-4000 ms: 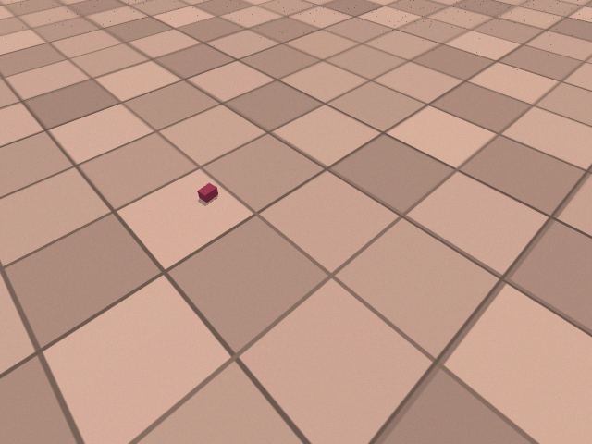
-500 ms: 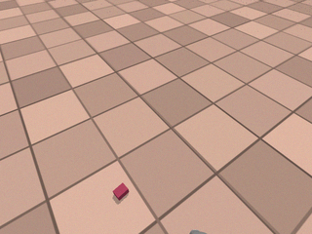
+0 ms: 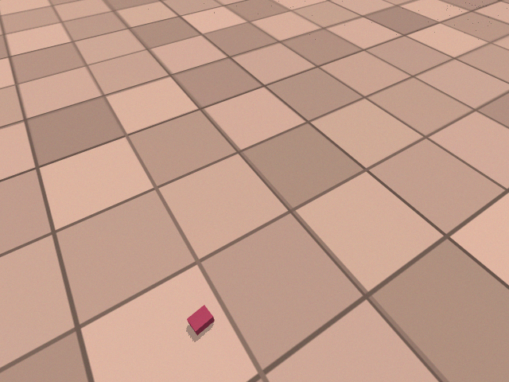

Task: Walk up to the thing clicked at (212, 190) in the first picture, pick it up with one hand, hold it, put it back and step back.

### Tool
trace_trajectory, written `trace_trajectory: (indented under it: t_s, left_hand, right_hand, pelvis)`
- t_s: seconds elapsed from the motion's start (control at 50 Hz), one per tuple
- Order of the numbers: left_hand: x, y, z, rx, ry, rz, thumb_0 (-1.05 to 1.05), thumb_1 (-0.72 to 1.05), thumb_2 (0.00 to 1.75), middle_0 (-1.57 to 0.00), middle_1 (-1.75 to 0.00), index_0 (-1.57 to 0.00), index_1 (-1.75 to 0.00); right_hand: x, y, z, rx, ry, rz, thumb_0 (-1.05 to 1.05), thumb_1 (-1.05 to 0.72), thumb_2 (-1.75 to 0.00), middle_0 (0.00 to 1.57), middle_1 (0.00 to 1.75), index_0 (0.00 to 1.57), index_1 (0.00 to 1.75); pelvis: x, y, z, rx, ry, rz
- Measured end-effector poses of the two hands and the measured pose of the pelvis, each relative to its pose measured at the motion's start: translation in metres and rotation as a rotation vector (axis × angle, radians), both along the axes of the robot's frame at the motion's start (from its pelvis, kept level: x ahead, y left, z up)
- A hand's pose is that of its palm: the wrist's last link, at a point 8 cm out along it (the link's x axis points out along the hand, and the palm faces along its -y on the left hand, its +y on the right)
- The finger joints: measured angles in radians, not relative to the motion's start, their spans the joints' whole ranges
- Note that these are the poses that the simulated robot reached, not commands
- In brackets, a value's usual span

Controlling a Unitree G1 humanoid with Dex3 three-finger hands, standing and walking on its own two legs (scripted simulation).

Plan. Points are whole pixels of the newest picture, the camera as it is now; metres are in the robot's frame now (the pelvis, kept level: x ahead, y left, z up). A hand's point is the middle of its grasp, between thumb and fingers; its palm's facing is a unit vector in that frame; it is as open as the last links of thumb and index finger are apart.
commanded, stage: walk up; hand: left
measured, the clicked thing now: (200, 319) +0.45 +0.23 -0.73
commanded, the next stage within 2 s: stand in 1.10 s
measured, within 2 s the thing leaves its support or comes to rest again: neither
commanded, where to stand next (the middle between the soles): +0.08 +0.00 m, yaw -1 degrees
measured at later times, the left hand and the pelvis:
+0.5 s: hand out of the picture +0.09 +0.27 -0.13, palm faces -0.01 -0.93 -0.37, open 7.4 cm; pelvis +0.02 +0.01 +0.03, yaw +0 degrees
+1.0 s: hand out of the picture +0.11 +0.26 -0.12, palm faces -0.02 -0.94 -0.34, open 7.4 cm; pelvis +0.03 +0.01 +0.03, yaw +0 degrees
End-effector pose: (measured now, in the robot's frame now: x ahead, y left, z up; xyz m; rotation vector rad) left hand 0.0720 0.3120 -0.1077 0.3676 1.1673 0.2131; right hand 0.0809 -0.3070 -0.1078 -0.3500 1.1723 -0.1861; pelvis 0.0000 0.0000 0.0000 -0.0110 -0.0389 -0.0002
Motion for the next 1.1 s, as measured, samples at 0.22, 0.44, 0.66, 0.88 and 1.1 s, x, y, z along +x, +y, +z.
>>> trace_trajectory:
  t_s: [0.22,0.44,0.66,0.88,1.1]
  left_hand:
    - [0.014,-0.003,0.004,-0.038,0.022,0.011,0.00,0.91,0.90,-0.20,-0.30,-0.20,-0.30]
    - [0.016,0.001,0.018,-0.025,0.047,0.035,0.00,0.91,0.90,-0.20,-0.30,-0.20,-0.30]
    - [0.020,-0.004,0.022,-0.034,0.060,0.032,0.00,0.91,0.90,-0.20,-0.30,-0.20,-0.30]
    - [0.027,-0.009,0.020,-0.048,0.062,0.028,0.00,0.91,0.90,-0.20,-0.30,-0.20,-0.30]
    - [0.034,-0.009,0.022,-0.046,0.050,0.026,0.00,0.91,0.90,-0.20,-0.30,-0.20,-0.30]
  right_hand:
    - [0.038,0.016,0.014,0.021,-0.032,0.018,0.01,-0.90,-0.90,0.20,0.30,0.20,0.30]
    - [0.043,0.019,0.018,0.041,-0.006,0.003,0.01,-0.90,-0.90,0.20,0.30,0.20,0.30]
    - [0.025,0.017,0.018,0.048,0.038,-0.033,0.01,-0.90,-0.90,0.20,0.30,0.20,0.30]
    - [0.009,0.015,0.017,0.041,0.080,-0.060,0.01,-0.90,-0.90,0.20,0.29,0.20,0.30]
    - [0.016,0.016,0.018,0.042,0.060,-0.061,0.01,-0.90,-0.90,0.20,0.29,0.20,0.30]
  pelvis:
    - [0.011,0.005,0.014,-0.004,0.004,0.004]
    - [0.016,0.006,0.026,0.004,0.001,0.004]
    - [0.018,0.006,0.031,0.006,0.002,0.002]
    - [0.023,0.006,0.032,0.007,0.007,0.003]
    - [0.026,0.007,0.032,0.008,0.008,0.004]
